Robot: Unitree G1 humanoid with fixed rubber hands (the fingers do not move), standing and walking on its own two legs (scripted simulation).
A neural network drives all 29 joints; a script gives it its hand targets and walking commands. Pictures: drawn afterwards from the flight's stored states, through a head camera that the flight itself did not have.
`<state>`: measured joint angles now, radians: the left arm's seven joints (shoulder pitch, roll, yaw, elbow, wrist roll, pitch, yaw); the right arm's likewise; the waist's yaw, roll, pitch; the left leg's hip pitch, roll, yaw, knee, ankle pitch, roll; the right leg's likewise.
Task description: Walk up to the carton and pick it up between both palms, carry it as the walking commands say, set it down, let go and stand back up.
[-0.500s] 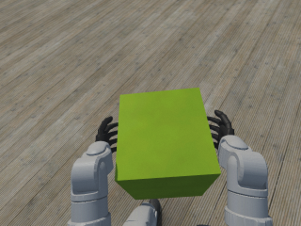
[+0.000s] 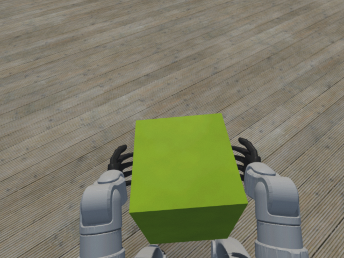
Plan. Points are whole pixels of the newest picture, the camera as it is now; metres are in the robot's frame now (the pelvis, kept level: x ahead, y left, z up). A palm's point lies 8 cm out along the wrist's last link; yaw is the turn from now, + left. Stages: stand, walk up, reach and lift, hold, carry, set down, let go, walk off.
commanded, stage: carry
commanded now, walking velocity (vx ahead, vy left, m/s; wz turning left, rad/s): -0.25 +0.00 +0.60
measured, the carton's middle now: (183, 182) +0.28 +0.01 -0.01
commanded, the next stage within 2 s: none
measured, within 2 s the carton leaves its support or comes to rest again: neither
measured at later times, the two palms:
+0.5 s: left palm out of the picture +0.04 +0.22 +0.10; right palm out of the picture +0.09 -0.06 +0.10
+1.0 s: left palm out of the picture -0.09 +0.21 +0.10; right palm out of the picture -0.03 -0.07 +0.08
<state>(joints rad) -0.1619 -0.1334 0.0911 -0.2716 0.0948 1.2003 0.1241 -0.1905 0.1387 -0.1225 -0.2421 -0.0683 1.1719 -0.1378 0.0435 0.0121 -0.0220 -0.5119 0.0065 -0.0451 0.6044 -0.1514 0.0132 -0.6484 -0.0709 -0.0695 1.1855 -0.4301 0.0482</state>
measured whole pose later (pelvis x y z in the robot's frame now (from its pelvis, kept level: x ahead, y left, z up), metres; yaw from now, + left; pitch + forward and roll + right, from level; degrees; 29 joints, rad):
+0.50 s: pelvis -0.20 +0.04 +0.00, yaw +14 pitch +2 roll +1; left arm -0.21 -0.14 0.07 -0.22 0.14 1.19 0.09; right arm -0.19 0.14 -0.16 -0.27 -0.07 1.18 -0.14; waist -0.04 -0.01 -0.16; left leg -0.32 0.02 0.05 0.60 -0.35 -0.04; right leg -0.48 -0.19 -0.11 0.64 -0.20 0.06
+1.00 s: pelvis -0.32 +0.03 +0.00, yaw +14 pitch +0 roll +0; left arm -0.18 -0.14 0.04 -0.20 0.11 1.20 0.11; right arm -0.13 0.13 -0.15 -0.29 -0.08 1.21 -0.14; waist -0.02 0.06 -0.12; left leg -0.42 0.03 0.06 0.51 -0.10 0.01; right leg -0.32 -0.02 -0.11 0.59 -0.28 -0.03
